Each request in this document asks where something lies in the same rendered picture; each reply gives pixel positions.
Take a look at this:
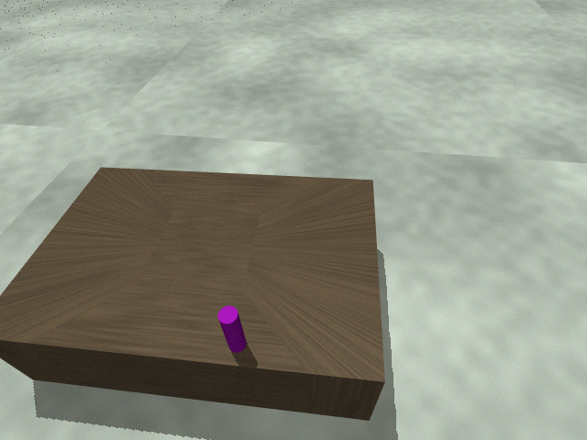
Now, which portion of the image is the can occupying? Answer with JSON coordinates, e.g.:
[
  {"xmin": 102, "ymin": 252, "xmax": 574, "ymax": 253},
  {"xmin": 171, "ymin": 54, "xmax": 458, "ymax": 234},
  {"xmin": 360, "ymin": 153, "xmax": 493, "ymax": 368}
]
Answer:
[{"xmin": 218, "ymin": 306, "xmax": 247, "ymax": 353}]

